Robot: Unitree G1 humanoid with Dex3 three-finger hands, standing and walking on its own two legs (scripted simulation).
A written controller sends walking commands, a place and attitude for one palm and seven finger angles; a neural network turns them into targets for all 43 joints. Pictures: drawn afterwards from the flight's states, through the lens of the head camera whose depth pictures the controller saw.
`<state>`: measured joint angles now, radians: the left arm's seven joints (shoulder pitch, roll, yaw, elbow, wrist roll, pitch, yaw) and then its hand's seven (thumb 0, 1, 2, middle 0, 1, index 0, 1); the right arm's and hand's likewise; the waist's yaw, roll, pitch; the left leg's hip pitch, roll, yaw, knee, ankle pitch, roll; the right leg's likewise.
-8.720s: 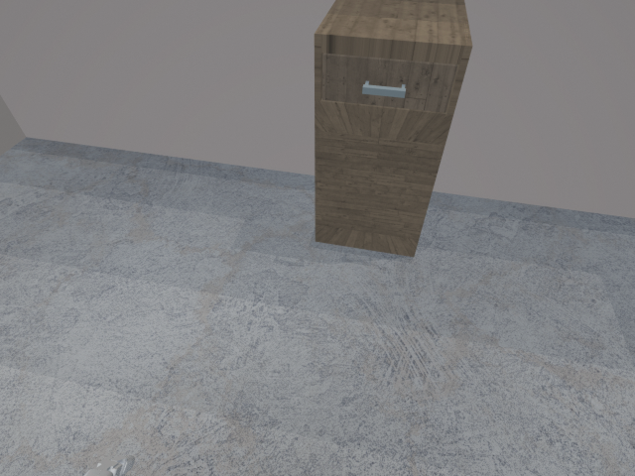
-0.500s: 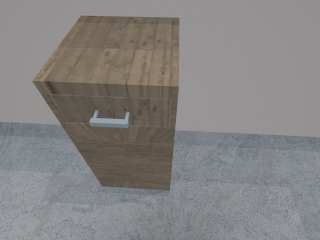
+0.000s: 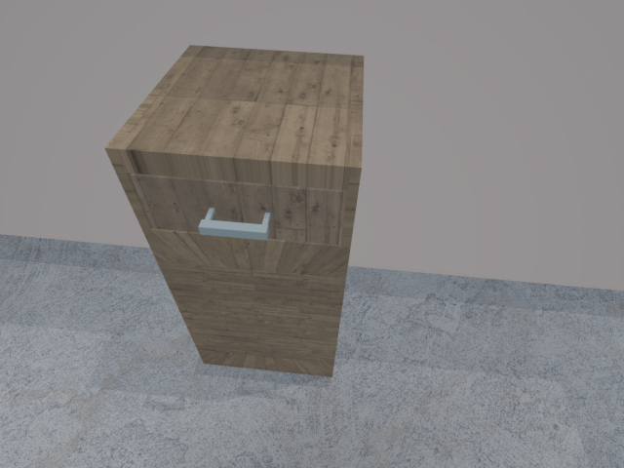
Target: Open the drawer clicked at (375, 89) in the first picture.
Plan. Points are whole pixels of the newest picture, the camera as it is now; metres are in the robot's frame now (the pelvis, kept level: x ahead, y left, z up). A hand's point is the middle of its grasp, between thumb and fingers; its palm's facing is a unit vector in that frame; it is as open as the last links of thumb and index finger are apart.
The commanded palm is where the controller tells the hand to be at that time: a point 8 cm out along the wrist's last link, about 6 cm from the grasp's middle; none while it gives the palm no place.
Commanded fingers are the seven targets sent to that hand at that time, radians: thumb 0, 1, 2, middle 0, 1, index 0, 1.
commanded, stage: come to a stop and stand still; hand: left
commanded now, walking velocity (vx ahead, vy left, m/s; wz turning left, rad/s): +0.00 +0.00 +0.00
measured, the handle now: (236, 222) +0.53 +0.19 -0.03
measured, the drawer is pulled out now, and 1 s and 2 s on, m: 0.00 0.00 0.00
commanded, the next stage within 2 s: look again from close up in 0.36 s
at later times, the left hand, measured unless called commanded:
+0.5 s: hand out of the picture -0.05 +0.13 -0.17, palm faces +0.04 -0.99 -0.11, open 7.4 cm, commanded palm none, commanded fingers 0.00 0.90 0.90 -0.20 -0.30 -0.20 -0.30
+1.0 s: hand out of the picture -0.02 +0.19 -0.17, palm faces +0.04 -0.98 -0.17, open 7.4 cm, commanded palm none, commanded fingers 0.00 0.90 0.90 -0.20 -0.30 -0.20 -0.30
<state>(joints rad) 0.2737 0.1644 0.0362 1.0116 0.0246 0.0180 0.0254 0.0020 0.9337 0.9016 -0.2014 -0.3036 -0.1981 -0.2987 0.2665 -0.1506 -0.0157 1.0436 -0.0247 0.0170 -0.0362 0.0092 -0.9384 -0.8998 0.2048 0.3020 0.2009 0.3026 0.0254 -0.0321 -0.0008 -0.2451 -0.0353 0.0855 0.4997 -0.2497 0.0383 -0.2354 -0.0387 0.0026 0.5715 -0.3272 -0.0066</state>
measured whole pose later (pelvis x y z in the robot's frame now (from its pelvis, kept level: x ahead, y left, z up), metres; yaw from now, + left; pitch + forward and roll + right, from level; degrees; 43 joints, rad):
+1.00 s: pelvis -0.02 +0.02 +0.00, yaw +1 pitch -2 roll -1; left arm 0.33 0.15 -0.01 1.04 0.02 -0.01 0.03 0.00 0.91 0.90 -0.20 -0.30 -0.20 -0.30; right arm 0.32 -0.16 0.01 1.05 -0.02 -0.01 -0.02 0.01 -0.91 -0.90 0.20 0.30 0.20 0.30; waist -0.01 -0.01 0.00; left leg -0.25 -0.03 0.07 0.48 -0.21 0.07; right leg -0.20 -0.04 -0.02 0.48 -0.25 0.03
